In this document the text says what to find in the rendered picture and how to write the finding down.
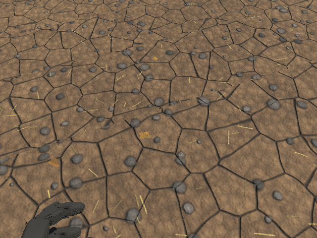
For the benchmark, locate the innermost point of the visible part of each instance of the robot left hand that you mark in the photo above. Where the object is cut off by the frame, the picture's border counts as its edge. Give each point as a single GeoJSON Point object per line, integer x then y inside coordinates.
{"type": "Point", "coordinates": [39, 227]}

